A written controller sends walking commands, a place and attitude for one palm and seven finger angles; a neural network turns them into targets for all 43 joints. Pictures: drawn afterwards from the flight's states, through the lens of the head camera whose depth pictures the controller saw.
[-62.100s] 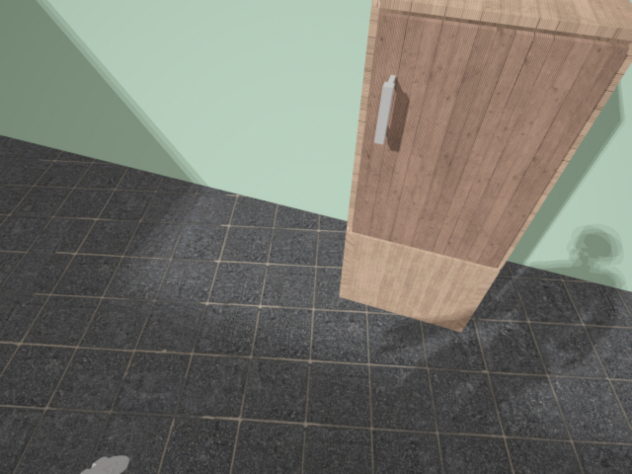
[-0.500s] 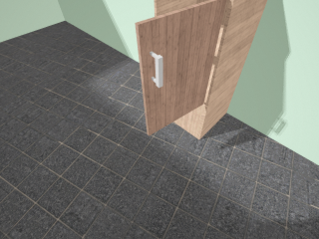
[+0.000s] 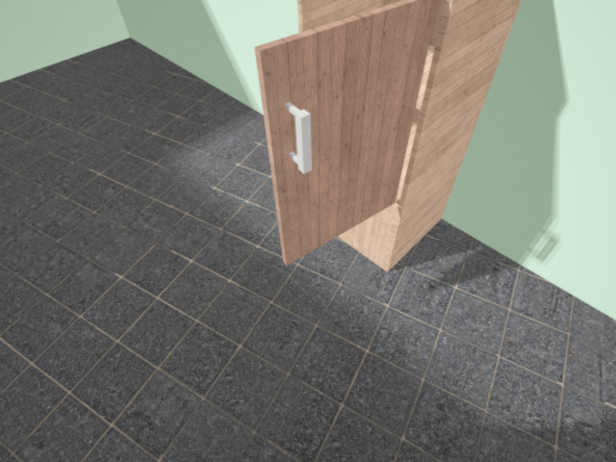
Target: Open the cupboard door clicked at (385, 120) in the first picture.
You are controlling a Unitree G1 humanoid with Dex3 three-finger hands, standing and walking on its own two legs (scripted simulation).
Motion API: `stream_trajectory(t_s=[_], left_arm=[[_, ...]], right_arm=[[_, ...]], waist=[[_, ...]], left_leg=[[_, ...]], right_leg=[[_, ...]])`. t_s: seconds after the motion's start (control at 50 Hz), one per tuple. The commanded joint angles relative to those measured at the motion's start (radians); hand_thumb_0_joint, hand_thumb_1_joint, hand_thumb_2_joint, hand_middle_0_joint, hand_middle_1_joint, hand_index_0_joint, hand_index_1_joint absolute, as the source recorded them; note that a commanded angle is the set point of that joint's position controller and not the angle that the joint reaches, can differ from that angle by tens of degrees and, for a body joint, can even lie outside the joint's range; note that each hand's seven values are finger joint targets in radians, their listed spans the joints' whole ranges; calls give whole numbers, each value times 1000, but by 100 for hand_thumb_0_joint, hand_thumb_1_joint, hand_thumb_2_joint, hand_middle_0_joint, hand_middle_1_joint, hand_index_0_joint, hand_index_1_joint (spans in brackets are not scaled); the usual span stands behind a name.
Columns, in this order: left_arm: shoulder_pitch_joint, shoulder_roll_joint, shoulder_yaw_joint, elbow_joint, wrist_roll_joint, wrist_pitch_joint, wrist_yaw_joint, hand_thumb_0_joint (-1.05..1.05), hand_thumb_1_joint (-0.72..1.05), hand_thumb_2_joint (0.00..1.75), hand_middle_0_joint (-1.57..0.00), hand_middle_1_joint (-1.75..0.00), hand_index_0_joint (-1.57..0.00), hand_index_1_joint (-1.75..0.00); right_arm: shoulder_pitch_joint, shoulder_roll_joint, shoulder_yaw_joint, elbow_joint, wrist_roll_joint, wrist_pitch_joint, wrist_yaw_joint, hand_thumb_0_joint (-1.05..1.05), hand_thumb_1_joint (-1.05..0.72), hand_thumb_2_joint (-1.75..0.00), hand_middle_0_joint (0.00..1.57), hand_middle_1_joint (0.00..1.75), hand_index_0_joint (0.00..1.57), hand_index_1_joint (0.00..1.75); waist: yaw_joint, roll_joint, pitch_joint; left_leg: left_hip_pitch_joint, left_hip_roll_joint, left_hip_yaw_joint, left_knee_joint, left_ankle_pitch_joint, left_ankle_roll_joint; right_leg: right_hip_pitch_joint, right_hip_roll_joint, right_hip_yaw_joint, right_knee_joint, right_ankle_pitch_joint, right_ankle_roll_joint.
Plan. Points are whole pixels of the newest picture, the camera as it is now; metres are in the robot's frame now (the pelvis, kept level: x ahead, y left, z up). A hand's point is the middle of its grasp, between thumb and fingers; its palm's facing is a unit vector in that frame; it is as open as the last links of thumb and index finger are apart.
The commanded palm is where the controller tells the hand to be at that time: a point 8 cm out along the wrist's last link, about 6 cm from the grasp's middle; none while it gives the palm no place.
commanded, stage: look to check the result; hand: left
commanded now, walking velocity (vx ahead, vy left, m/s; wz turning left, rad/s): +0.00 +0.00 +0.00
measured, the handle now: (298, 138) +0.66 +0.06 +0.04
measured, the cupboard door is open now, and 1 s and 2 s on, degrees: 80 80 80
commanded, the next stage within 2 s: stand and wait in 0.02 s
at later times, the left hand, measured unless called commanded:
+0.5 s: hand out of the picture +0.08 +0.22 -0.16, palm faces -0.01 -0.95 -0.32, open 7.4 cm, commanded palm none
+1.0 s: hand out of the picture +0.07 +0.23 -0.16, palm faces -0.02 -0.95 -0.31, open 7.4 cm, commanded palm none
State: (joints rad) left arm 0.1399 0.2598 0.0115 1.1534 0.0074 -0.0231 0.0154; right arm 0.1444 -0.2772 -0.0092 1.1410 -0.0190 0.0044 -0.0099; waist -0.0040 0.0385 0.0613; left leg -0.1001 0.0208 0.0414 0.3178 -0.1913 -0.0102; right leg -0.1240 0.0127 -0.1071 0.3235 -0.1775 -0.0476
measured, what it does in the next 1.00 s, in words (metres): stands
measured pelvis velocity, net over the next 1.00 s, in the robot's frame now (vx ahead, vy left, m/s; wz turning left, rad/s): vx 0.01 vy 0.00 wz -0.01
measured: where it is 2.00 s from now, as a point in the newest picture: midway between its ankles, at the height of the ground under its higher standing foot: outside the picture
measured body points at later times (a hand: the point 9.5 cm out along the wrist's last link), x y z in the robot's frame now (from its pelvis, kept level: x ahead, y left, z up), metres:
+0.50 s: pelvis +0.01 -0.01 +0.00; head +0.03 -0.02 +0.45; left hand +0.08 +0.27 -0.14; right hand +0.06 -0.28 -0.16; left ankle -0.01 +0.12 -0.75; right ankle +0.00 -0.08 -0.75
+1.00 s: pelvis +0.01 +0.00 +0.00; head +0.03 -0.01 +0.45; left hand +0.07 +0.28 -0.14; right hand +0.06 -0.27 -0.15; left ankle -0.01 +0.12 -0.75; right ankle +0.00 -0.08 -0.75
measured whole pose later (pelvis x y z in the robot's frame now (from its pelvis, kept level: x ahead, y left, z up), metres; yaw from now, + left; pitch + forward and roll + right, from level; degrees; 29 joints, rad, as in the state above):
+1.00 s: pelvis +0.01 +0.00 +0.00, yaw -1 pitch -1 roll +0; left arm 0.13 0.27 0.01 1.15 0.01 -0.03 0.01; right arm 0.15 -0.28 -0.01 1.15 -0.02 0.00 -0.01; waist -0.01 0.02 0.06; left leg -0.07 0.03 0.05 0.29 -0.20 -0.01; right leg -0.09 0.02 -0.10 0.29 -0.18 -0.05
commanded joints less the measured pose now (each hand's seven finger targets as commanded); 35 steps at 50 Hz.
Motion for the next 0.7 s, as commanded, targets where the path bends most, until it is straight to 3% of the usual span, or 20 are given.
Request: stream_trajectory(t_s=[0.0,0.34,0.58,0.68], left_arm=[[-12,192,36,-48,1,-19,10,0,90,90,-20,-30,-20,-30],[-23,200,38,-57,0,-22,11,0,90,90,-20,-30,-20,-30],[-19,205,39,-59,1,-23,11,0,90,90,-20,-30,-20,-30],[-18,201,36,-58,1,-21,10,0,90,90,-20,-30,-20,-30]], right_arm=[[9,-155,-21,-41,0,-15,-13,0,-90,-90,20,30,20,30],[3,-167,-21,-47,1,-18,-16,0,-90,-90,20,30,20,30],[8,-170,-21,-47,3,-19,-17,0,-90,-90,20,30,20,30],[5,-168,-20,-45,3,-19,-16,0,-90,-90,20,30,20,30]], waist=[[-6,-31,-66],[-5,-34,-86],[-3,-39,-92],[-2,-41,-59]], left_leg=[[-3,103,-85,-44,126,30],[16,109,-82,-49,171,26],[30,113,-77,-53,180,27],[23,112,-79,-61,157,27]], right_leg=[[31,-156,148,-67,169,0],[67,-157,148,-62,258,1],[71,-153,145,-62,268,-1],[47,-151,148,-73,223,0]])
